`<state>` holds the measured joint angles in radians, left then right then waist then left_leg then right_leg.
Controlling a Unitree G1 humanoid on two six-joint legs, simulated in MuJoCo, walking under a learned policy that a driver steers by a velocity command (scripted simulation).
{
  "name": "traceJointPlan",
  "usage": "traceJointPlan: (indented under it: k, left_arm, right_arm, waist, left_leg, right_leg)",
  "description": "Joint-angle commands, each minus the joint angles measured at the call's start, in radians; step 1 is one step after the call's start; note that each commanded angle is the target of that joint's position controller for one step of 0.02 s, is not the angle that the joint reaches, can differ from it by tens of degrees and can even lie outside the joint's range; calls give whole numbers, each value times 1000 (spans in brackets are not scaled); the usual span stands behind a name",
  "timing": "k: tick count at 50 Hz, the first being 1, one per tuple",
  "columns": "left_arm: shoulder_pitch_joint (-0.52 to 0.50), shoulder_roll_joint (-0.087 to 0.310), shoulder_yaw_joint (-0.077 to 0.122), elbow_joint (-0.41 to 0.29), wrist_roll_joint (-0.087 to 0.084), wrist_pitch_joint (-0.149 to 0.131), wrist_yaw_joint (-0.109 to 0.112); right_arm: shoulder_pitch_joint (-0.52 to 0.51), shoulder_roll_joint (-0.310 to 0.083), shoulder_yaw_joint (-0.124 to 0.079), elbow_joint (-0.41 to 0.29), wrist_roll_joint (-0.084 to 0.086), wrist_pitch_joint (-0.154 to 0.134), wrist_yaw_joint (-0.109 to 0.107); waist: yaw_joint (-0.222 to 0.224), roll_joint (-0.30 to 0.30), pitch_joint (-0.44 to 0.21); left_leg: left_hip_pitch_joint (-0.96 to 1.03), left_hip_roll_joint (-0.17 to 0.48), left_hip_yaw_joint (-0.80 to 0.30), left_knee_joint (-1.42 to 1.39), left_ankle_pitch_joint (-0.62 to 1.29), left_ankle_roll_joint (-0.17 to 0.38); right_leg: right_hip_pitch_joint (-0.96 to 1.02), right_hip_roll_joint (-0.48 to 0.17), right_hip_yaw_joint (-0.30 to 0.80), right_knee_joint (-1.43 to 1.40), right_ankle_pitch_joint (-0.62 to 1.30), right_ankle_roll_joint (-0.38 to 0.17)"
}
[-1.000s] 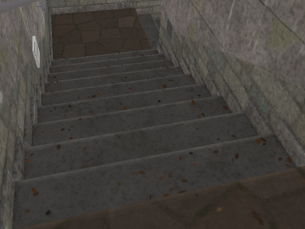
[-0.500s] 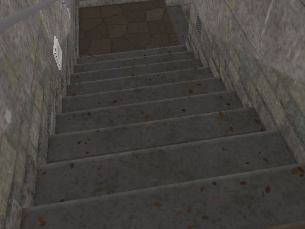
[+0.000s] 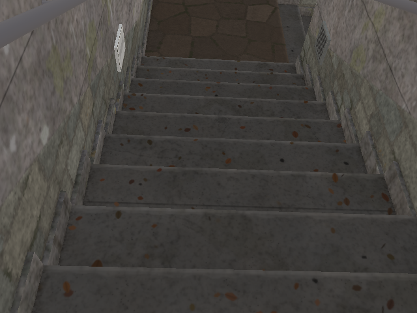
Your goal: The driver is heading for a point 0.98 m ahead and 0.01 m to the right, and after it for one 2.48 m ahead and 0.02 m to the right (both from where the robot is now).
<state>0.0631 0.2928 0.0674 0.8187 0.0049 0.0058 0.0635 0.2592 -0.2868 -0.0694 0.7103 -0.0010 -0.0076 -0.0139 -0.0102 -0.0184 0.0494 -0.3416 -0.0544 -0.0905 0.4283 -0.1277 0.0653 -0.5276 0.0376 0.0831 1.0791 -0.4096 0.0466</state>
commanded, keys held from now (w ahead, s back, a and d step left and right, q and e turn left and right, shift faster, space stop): q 0.12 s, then no key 0.24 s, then w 0.64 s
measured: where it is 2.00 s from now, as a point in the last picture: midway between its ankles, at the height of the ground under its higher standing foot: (203, 281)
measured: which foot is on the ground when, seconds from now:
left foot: down 0.00-0.30, up 0.32-0.76, down 0.78-1.00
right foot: up 0.00-0.28, down 0.30-0.78, up 0.80-1.00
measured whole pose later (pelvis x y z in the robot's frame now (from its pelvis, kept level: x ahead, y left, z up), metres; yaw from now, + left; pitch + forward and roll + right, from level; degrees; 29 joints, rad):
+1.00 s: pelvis +0.12 +0.00 +0.00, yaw +10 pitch +2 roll +0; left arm 0.26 0.35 0.06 0.77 0.00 -0.05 -0.02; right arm 0.39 -0.28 -0.03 0.76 0.00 -0.06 0.01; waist -0.01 -0.07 0.00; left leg -0.10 -0.01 0.01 0.33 -0.25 0.03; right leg -0.58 -0.07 0.05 0.99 -0.22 -0.01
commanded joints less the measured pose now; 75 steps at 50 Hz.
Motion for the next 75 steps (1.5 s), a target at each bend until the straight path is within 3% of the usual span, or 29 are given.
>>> traceJointPlan:
  k: [1,9,14,15,16,17,19,20,22,30,35,38,39,40,41,43,49,51,56,59,62,67,69,70,71,72,73,74,75]
  left_arm:
    - [29,72,20,-57,-2,0,11]
    - [19,69,16,-47,-16,-23,-18]
    - [106,66,11,-31,5,-37,-47]
    - [145,111,20,-23,24,-34,-48]
    - [133,160,22,-42,40,-23,-42]
    - [127,184,24,-37,50,-15,-43]
    - [42,134,10,-67,33,-15,-36]
    - [31,86,-10,-70,22,-18,-35]
    - [61,108,-7,-55,-3,-20,-33]
    - [243,184,17,-29,-14,-29,-30]
    - [255,213,18,-36,-24,-30,-52]
    - [239,156,-6,-29,-21,-26,-57]
    - [212,92,-26,-35,-10,-33,-63]
    - [209,45,-40,-79,7,-61,-75]
    - [188,122,-17,-97,-17,-88,-78]
    - [212,182,6,-84,-41,-100,-88]
    - [201,96,4,-119,5,-56,-86]
    - [182,90,9,-123,-2,-49,-92]
    - [13,97,27,-209,-8,-78,-120]
    - [-29,48,15,-220,8,-94,-160]
    - [-58,30,8,-241,-3,-83,-182]
    - [94,69,11,-179,-21,-70,-149]
    - [455,154,45,-46,7,-73,-117]
    - [519,182,16,-8,43,-80,-118]
    - [540,207,22,-15,12,-58,-121]
    - [585,252,50,6,-15,-23,-120]
    - [507,252,53,31,-31,-18,-115]
    - [399,169,27,19,-35,-28,-104]
    - [326,164,15,18,-16,-54,-103]
  right_arm:
    - [37,-193,-53,-70,4,-1,-19]
    - [-11,-185,-57,-124,0,40,-40]
    - [-44,-158,-37,-134,15,49,-36]
    - [-8,-135,-30,-128,15,46,-35]
    - [41,-91,-13,-126,3,38,-35]
    - [-11,-135,-30,-170,-4,20,-37]
    - [-23,-196,-48,-126,8,19,-39]
    - [1,-165,-41,-99,1,30,-41]
    - [14,-144,-30,-84,-1,35,-38]
    - [-160,-91,9,-127,26,-47,-9]
    - [-144,-108,11,-122,32,-72,22]
    - [16,-133,-4,-60,35,-77,24]
    - [119,-157,-13,-41,31,-69,12]
    - [178,-266,-38,-46,6,-53,9]
    - [214,-281,-48,-27,-1,-44,18]
    - [142,-183,-16,-36,2,-63,27]
    - [156,-160,-7,18,9,-64,16]
    - [205,-166,-10,31,-29,-65,12]
    - [338,-141,-7,99,15,-71,-32]
    - [277,-135,-3,96,20,-69,-54]
    - [284,-141,-5,111,30,-53,-61]
    - [253,-156,-20,123,26,-10,-64]
    - [231,-149,-16,146,36,-24,-40]
    - [406,-3,2,189,21,-44,-18]
    - [570,-3,21,179,38,-83,1]
    - [489,-65,14,113,74,-106,0]
    - [330,-59,23,56,95,-101,-21]
    - [190,-82,22,40,76,-79,-53]
    - [167,-75,21,19,65,-60,-69]
  waist:
    - [18,127,-147]
    - [-6,201,-162]
    - [39,180,-172]
    - [32,83,-173]
    - [-3,-146,-139]
    - [3,-219,-98]
    - [-7,-110,-63]
    - [-11,-122,-56]
    - [-2,-150,2]
    - [120,-121,-1]
    - [98,-111,-13]
    - [6,-93,-80]
    - [-48,-63,-118]
    - [-52,168,-167]
    - [-76,240,-110]
    - [-26,174,-6]
    - [6,145,-25]
    - [-17,109,-44]
    - [-48,146,30]
    - [-47,82,57]
    - [-69,94,78]
    - [-7,93,16]
    - [183,10,-155]
    - [118,-320,-284]
    - [59,-544,-423]
    - [107,-474,-522]
    - [60,-204,-381]
    - [57,-44,-200]
    - [2,-44,-123]
  left_leg:
    - [204,246,-289,-106,252,183]
    - [154,214,-361,-114,56,145]
    - [87,167,-352,-41,46,84]
    - [-4,108,-294,51,-112,29]
    - [-149,-57,-162,258,-419,-41]
    - [-199,-71,-133,400,-517,-89]
    - [-196,-16,-145,552,-357,-123]
    - [-186,4,-137,559,-282,-141]
    - [-223,25,-66,599,-218,-158]
    - [-237,111,59,268,-166,-137]
    - [-47,83,97,112,-122,-80]
    - [239,73,121,-22,-62,-32]
    - [391,161,22,-20,-116,-6]
    - [533,356,-298,-98,-292,93]
    - [481,463,-521,-208,-451,187]
    - [406,398,-403,-214,-370,147]
    - [309,287,-105,-216,267,150]
    - [309,294,-60,-166,296,160]
    - [456,349,-147,-55,114,123]
    - [139,261,-8,1,-49,70]
    - [14,227,21,65,-175,40]
    - [243,268,-69,420,-10,18]
    - [64,157,2,946,37,-59]
    - [-356,20,-35,1484,-804,-113]
    - [-496,13,-178,1636,-759,-118]
    - [-551,-7,-159,1670,-666,-136]
    - [-654,40,-38,1617,-527,-133]
    - [-677,84,35,1575,-424,-119]
    - [-642,109,15,1596,-373,-111]
  right_leg:
    - [-49,6,27,-106,49,21]
    - [93,2,21,-330,80,-5]
    - [347,-18,-28,-676,265,-71]
    - [449,-141,68,-724,344,-110]
    - [508,-312,253,-736,606,-201]
    - [356,-421,394,-787,545,-329]
    - [317,-312,308,-837,205,-281]
    - [318,-260,266,-871,28,-243]
    - [324,-238,269,-925,-122,-239]
    - [487,-250,237,-936,-23,-279]
    - [379,-255,220,-912,23,-288]
    - [272,-201,161,-784,59,-221]
    - [152,-152,110,-641,29,-169]
    - [-66,-30,-42,-330,-42,-101]
    - [-223,-26,-39,-142,-166,-90]
    - [-269,-96,30,-4,-24,-101]
    - [-197,-122,-27,-65,232,-34]
    - [-205,-116,-19,-39,366,-38]
    - [-496,-144,48,-172,500,-79]
    - [-179,-103,-17,-418,900,-88]
    - [0,-77,-28,-487,907,-100]
    - [41,-153,28,-647,683,-81]
    - [561,-131,-72,-651,780,-98]
    - [969,-240,7,-281,1197,-156]
    - [1048,-302,226,-245,1306,-228]
    - [1030,-439,493,-512,784,-350]
    - [866,-481,638,-721,316,-395]
    - [662,-452,617,-811,187,-381]
    - [480,-486,645,-780,300,-414]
